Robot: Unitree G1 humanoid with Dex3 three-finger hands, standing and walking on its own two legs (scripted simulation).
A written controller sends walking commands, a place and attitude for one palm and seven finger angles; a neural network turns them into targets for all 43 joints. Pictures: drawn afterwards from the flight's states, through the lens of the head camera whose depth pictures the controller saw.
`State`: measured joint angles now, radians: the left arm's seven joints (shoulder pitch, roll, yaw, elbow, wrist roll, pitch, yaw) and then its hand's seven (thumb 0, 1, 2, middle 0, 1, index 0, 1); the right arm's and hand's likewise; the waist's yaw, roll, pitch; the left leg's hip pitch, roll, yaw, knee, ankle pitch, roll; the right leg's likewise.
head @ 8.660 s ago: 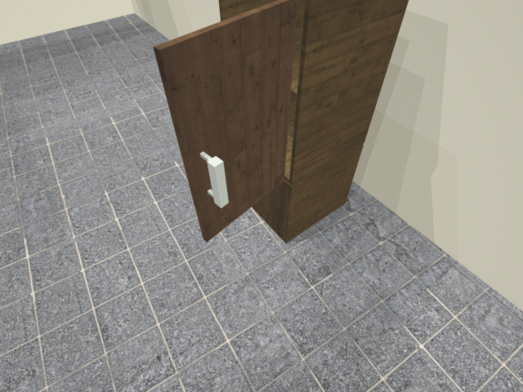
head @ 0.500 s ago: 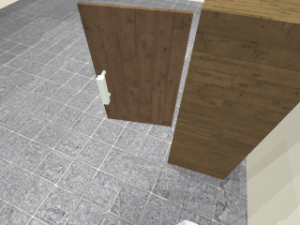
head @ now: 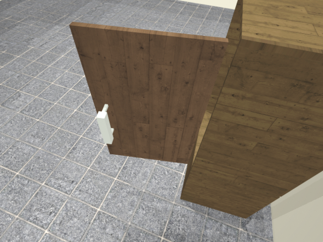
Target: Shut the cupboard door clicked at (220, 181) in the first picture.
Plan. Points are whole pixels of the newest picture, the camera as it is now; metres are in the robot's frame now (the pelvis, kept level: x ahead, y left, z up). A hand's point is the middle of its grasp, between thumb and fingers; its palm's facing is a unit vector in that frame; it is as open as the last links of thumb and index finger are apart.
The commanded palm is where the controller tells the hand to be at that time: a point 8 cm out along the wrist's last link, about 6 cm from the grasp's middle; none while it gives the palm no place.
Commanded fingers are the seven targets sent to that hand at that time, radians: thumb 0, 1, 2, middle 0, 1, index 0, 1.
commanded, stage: come to a stop and stand still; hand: left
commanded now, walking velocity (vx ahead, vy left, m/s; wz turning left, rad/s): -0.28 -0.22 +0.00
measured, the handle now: (107, 124) +0.48 +0.22 -0.07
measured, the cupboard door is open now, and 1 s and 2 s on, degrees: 99 99 99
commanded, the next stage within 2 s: look again from close up in 1.62 s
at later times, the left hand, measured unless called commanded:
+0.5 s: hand out of the picture +0.04 +0.15 -0.17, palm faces -0.02 -0.97 -0.23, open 7.4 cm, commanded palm none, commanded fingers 0.00 0.90 0.90 -0.20 -0.30 -0.20 -0.30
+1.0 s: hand out of the picture +0.00 +0.14 -0.16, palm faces -0.05 -0.98 -0.19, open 7.3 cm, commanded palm none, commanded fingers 0.00 0.90 0.90 -0.20 -0.30 -0.20 -0.30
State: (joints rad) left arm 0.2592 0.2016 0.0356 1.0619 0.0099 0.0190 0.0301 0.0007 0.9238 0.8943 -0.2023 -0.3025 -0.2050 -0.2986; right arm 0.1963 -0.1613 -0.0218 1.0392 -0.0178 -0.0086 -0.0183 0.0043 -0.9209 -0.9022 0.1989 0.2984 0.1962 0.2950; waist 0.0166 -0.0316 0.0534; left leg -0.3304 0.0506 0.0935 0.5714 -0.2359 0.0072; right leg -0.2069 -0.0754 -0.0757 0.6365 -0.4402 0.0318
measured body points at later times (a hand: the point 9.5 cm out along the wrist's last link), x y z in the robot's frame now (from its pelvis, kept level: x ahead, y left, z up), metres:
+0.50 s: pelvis -0.03 -0.03 -0.01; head -0.03 -0.03 +0.44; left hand +0.04 +0.20 -0.15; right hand +0.03 -0.27 -0.15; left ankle +0.01 +0.06 -0.73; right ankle -0.04 -0.14 -0.73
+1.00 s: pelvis +0.00 -0.04 +0.01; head +0.01 -0.03 +0.46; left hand +0.00 +0.19 -0.15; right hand -0.01 -0.26 -0.15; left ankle +0.01 +0.06 -0.73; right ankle -0.04 -0.14 -0.73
